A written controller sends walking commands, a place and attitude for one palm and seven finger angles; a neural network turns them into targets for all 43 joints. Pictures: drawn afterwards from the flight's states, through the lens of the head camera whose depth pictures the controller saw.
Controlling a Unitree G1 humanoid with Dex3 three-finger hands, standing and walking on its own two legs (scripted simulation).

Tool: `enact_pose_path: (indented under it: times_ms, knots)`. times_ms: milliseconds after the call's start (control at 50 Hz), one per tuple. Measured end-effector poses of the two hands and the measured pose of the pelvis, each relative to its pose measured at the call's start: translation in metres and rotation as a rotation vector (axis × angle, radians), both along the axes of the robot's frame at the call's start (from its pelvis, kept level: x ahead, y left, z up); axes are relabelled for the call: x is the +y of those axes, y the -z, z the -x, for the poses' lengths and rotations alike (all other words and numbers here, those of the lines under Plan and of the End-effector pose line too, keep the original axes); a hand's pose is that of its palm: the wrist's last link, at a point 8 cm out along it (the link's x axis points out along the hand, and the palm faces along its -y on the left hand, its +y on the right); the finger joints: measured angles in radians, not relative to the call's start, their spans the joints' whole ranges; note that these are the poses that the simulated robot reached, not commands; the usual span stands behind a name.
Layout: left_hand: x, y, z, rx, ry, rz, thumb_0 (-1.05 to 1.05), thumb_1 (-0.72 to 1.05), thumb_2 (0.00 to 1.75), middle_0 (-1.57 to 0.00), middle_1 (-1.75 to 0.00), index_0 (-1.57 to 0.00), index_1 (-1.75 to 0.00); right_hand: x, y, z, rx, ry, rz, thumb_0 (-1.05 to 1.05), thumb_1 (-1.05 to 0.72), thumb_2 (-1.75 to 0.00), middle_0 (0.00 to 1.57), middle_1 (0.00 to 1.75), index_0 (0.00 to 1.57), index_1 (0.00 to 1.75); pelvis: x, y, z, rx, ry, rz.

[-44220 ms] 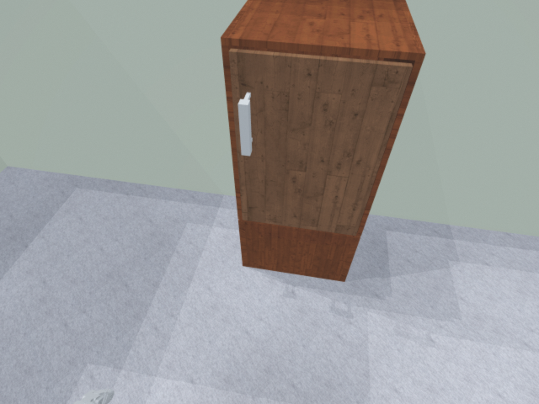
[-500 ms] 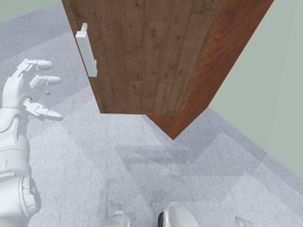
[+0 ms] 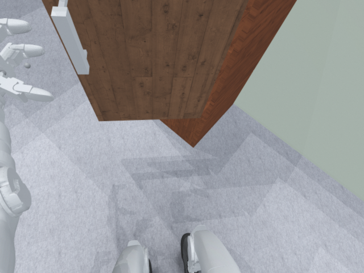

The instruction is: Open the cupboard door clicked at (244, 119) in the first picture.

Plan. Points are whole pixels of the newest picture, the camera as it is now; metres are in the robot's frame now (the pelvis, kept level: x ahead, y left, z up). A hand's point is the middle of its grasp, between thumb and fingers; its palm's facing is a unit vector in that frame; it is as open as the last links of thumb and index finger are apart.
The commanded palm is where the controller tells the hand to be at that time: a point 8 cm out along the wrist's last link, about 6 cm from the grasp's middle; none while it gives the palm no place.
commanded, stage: move the hooked fingers beside the handle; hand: left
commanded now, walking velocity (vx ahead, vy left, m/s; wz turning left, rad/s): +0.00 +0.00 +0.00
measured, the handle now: (74, 37) +0.60 +0.18 +0.07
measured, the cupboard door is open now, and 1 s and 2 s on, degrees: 46 46 46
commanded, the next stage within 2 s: slide the fingers in behind the handle in 1.02 s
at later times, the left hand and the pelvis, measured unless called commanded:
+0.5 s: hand (33, 55) +0.55 +0.25 +0.07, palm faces -0.02 -1.00 +0.00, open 14.0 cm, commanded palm +0.54 +0.29 +0.07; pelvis +0.02 +0.01 +0.00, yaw -2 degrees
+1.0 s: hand (41, 51) +0.56 +0.24 +0.07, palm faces +0.00 -1.00 -0.02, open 14.0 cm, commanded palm +0.55 +0.28 +0.07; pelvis +0.01 +0.00 -0.01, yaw -1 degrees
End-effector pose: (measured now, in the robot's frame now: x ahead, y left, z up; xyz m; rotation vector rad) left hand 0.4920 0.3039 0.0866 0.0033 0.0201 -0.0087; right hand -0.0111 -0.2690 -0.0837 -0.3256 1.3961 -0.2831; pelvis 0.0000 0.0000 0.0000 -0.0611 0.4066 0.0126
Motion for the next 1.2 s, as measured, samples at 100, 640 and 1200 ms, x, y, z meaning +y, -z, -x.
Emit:
enact_pose_path:
  times_ms: [100,640,1200]
  knots:
    - [-0.005,-0.001,-0.018,0.022,0.013,0.009,-0.01,-0.5,0.3,-0.3,-1.2,-0.3,-1.2,0.003,-0.002,0.012,0.05,0.022,-0.001,0.0,-0.9,-0.9,0.2,0.3,0.21,0.3,0.001,0.001,-0.003,0.016,0.0,0.007]
    - [0.004,0.004,-0.035,0.007,-0.008,0.006,-0.01,-0.5,0.3,-0.3,-1.2,-0.3,-1.2,0.015,-0.009,-0.001,0.097,0.045,-0.026,0.0,-0.9,-0.9,0.2,0.3,0.21,0.3,0.004,-0.004,-0.023,0.042,0.005,0.027]
    - [-0.008,0.014,-0.051,0.036,-0.007,-0.009,-0.01,-0.5,0.3,-0.3,-1.2,-0.3,-1.2,0.014,0.0,0.023,0.141,0.071,-0.031,0.0,-0.9,-0.9,0.2,0.3,0.21,0.3,-0.001,0.006,-0.012,0.073,0.013,0.021]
